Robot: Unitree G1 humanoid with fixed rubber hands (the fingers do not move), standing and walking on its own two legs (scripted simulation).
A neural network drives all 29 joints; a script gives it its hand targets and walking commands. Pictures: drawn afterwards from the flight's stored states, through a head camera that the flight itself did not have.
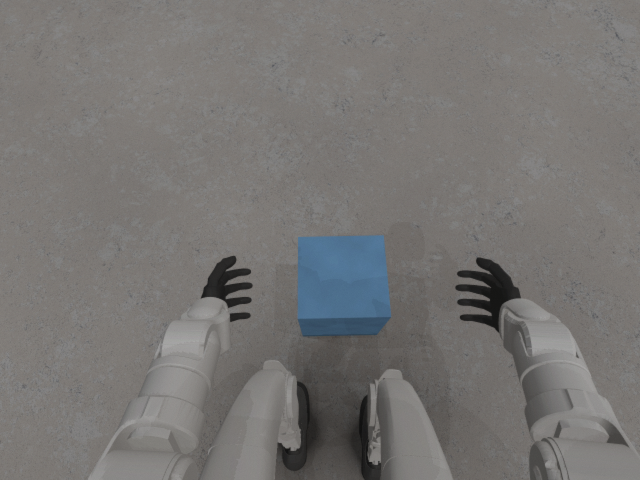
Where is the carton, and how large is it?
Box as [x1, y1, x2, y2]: [298, 235, 390, 335]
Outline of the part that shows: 383,235 298,237 298,321 303,335 376,334 390,317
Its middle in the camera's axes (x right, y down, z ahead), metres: +0.05 +0.14 +1.01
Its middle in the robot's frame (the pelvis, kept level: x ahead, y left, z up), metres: +0.48 -0.02 -0.56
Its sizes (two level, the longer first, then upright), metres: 0.210 0.200 0.250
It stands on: the floor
